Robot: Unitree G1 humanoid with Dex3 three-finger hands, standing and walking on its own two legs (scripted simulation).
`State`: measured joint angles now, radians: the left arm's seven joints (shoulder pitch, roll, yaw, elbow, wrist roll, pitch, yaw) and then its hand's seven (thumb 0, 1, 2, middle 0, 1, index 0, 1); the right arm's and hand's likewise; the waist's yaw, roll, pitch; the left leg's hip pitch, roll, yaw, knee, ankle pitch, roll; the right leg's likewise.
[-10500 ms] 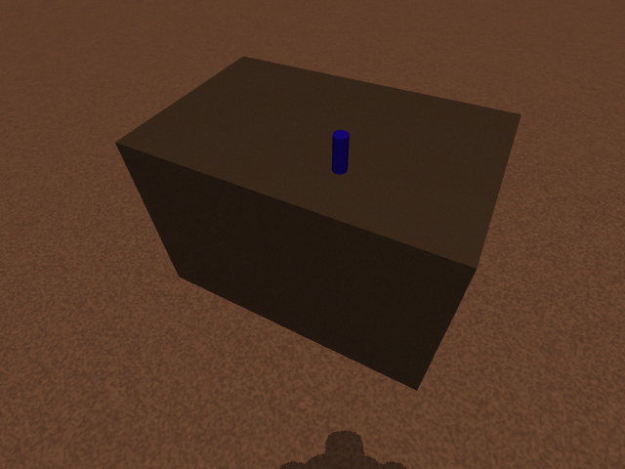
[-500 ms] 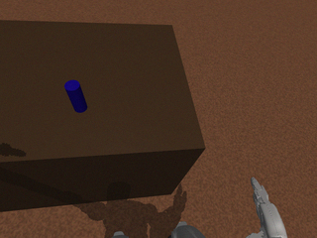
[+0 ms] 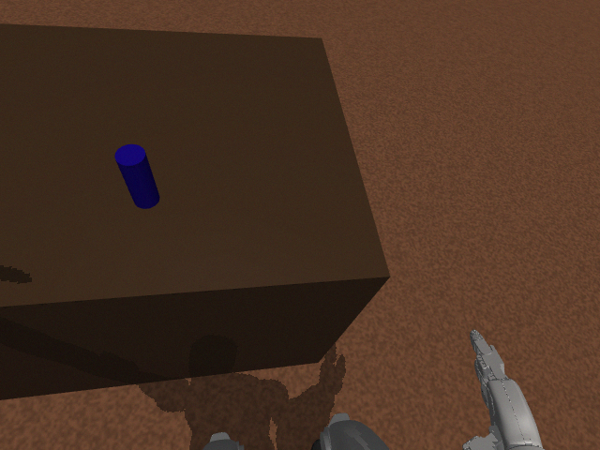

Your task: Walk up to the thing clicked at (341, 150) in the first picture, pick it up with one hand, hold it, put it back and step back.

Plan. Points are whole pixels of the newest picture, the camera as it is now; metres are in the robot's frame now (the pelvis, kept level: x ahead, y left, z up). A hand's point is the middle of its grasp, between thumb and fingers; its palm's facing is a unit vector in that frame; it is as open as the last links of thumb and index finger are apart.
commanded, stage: go down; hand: left
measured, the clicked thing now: (139, 178) +0.53 +0.20 +0.00
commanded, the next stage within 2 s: approach in 0.60 s
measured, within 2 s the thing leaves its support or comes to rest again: neither
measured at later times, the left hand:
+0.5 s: hand out of the picture +0.42 +0.38 +0.13, palm faces +0.18 -0.98 +0.03, open 17.6 cm
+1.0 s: hand out of the picture +0.43 +0.34 +0.08, palm faces +0.12 -0.99 +0.04, open 17.3 cm
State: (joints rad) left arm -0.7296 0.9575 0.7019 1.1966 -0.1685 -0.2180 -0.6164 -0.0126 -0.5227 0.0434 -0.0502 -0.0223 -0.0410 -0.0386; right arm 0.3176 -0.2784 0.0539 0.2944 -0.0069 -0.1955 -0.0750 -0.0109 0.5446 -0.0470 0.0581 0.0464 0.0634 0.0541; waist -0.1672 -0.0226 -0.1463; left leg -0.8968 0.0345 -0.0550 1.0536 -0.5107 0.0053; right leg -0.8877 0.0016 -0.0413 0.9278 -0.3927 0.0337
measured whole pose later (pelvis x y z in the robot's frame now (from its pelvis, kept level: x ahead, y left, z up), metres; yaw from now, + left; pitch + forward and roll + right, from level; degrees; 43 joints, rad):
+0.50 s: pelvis +0.00 +0.00 +0.00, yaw +0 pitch +20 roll -4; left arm -0.73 0.94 0.69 1.20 -0.17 -0.20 -0.60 -0.01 -0.56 0.03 -0.05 -0.03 -0.05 -0.04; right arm 0.33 -0.28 0.06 0.27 -0.01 -0.19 -0.08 -0.01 0.54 -0.05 0.06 0.05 0.06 0.05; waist -0.17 -0.01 -0.15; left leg -0.89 0.03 -0.05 1.05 -0.50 0.01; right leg -0.89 0.00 -0.04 0.93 -0.39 0.03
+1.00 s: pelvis -0.01 +0.00 -0.01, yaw +0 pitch +21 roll -4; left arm -0.79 0.89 0.59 1.25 -0.18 -0.25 -0.58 -0.01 -0.50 0.06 -0.06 -0.05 -0.04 -0.07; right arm 0.33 -0.27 0.09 0.18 -0.01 -0.19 -0.06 -0.01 0.56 -0.04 0.06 0.05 0.06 0.05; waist -0.18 -0.03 -0.13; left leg -0.96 0.03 -0.06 1.09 -0.50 0.00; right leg -0.95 -0.01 -0.04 0.98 -0.39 0.03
